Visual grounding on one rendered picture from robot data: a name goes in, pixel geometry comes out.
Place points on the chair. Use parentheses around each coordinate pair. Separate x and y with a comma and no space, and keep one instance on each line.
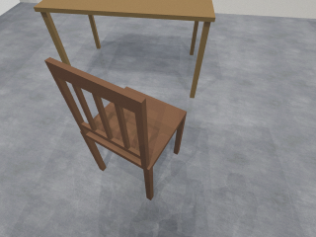
(135,126)

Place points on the table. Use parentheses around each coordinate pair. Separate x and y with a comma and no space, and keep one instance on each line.
(181,10)

